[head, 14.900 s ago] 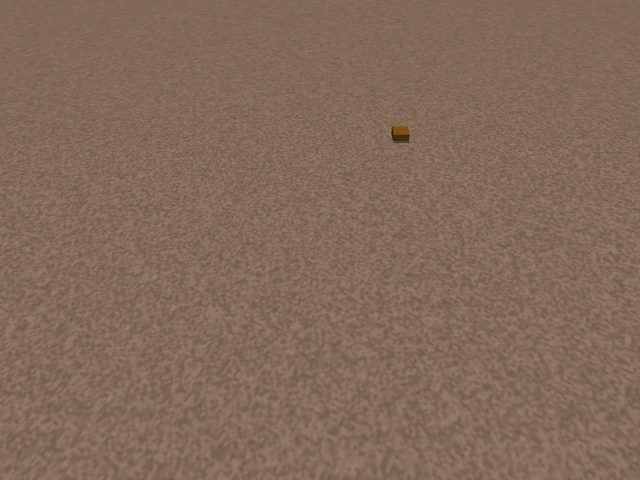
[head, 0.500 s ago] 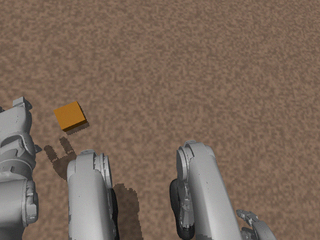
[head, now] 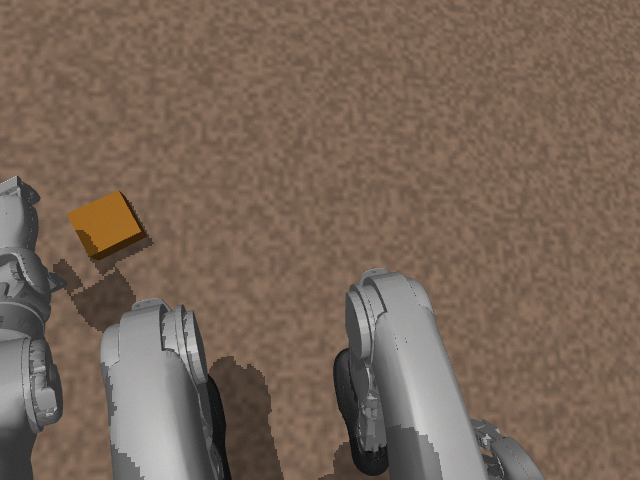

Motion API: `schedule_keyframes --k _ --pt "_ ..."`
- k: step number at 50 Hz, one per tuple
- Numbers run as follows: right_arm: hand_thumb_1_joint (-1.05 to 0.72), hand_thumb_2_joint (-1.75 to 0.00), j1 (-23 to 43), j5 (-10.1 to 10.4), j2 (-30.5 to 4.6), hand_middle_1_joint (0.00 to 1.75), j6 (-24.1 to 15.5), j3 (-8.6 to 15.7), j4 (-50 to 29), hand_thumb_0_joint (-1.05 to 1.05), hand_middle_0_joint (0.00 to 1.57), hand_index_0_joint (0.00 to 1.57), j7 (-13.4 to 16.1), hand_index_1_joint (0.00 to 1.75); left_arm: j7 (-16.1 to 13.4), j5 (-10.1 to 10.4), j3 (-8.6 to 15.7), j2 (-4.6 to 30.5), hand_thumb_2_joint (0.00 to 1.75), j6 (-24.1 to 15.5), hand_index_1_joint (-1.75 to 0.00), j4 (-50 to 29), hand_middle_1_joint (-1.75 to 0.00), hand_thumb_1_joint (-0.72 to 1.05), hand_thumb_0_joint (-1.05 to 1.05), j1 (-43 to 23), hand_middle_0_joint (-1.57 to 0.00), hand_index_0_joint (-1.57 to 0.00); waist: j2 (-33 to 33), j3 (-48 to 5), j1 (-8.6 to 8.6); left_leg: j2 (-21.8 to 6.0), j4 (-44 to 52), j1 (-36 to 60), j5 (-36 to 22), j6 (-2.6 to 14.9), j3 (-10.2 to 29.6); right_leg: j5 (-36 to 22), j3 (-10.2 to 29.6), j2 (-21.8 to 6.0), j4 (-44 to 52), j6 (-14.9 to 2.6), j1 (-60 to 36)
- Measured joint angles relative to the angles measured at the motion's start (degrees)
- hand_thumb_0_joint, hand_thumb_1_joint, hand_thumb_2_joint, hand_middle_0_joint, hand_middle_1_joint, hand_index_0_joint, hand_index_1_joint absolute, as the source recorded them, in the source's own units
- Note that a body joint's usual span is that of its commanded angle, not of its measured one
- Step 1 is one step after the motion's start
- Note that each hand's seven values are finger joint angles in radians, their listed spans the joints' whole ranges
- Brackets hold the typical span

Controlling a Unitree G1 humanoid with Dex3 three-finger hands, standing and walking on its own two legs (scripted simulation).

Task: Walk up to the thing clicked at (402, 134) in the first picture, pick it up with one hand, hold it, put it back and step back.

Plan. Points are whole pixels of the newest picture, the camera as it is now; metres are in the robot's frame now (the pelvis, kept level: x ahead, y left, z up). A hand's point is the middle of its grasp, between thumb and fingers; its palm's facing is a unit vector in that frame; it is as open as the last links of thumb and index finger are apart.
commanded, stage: rise first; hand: left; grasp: from above
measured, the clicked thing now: (108, 225) +0.47 +0.29 -0.31
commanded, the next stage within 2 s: approach in 1.90 s
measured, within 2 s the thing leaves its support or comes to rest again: neither
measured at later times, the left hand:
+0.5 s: hand (38, 245) +0.41 +0.33 -0.19, palm faces -0.35 -0.22 -0.91, open 12.9 cm
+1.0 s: hand (43, 229) +0.44 +0.33 -0.19, palm faces -0.31 -0.24 -0.92, open 13.0 cm
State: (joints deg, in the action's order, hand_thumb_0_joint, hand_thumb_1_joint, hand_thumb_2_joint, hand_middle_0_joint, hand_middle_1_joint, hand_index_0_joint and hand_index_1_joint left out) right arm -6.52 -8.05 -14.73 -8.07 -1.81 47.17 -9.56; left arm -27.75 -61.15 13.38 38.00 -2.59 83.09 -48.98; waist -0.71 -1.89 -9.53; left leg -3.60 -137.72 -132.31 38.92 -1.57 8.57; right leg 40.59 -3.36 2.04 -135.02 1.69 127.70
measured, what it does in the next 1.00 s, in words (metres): stands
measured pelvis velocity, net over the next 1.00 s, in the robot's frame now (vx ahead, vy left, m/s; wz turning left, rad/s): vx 0.00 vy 0.00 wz -0.04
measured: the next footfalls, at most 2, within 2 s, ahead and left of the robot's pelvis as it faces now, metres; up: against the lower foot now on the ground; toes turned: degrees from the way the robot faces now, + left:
none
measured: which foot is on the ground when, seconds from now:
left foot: down 0.00-1.00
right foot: down 0.00-1.00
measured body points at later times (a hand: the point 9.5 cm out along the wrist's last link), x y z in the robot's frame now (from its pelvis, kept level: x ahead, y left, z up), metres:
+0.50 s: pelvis +0.00 +0.00 -0.01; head +0.24 +0.06 +0.37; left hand +0.43 +0.34 -0.14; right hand +0.07 -0.26 -0.13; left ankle +0.08 +0.14 -0.29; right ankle +0.09 -0.12 -0.29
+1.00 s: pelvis +0.00 +0.00 -0.02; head +0.24 +0.06 +0.36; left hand +0.45 +0.34 -0.14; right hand +0.04 -0.26 -0.13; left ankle +0.08 +0.14 -0.29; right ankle +0.09 -0.12 -0.29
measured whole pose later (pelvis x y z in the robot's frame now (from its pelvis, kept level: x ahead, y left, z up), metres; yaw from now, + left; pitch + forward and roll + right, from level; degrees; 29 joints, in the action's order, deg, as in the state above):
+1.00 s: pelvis +0.00 +0.00 -0.02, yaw -2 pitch +31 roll -8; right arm -7.4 -9.5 -16.5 -9.8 -5.1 46.2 -13.0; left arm -29.8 -60.1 15.3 42.5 -0.2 88.0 -53.7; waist -1.3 0.8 -12.9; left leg -3.7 -141.7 -134.1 39.0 -1.7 11.1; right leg 39.5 -5.2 3.1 -137.2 2.2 129.1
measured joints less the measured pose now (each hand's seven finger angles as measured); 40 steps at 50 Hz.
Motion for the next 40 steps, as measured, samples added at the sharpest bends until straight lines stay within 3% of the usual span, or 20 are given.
schedule_keyframes --k 25,40 --pt "-0.91 -0.9 0.3 -0.8 -0.9 0.3 -0.2 -1.6 -1.1 0.01 0.2 0.2 -1.6 0.3 -1.6 -0.1 0.1 2.4 0.8 0.6 -0.83 2.4 -0.84 -0.32 0.0 -1.7 -0.29 -0.29 -1.1 1.6 -1.55 0.0 -2.7 -1.2 0.2 0.02 1.5 -0.4 -1.1 0.6 -1.6 0.33 0.7" --pt "-0.91 -0.9 -0.3 -1.4 -1.3 0.3 -1.2 -2.9 -1.1 0.01 0.2 0.2 -2.7 0.3 -2.8 0.8 0.8 3.2 0.81 1.8 -0.82 4.7 -0.8 -0.33 0.0 -3.6 -0.31 -0.3 -0.7 2.4 -2.82 0.0 -3.4 -1.8 0.0 -0.13 2.1 -0.9 -1.5 0.8 -2.0 0.33 1.4"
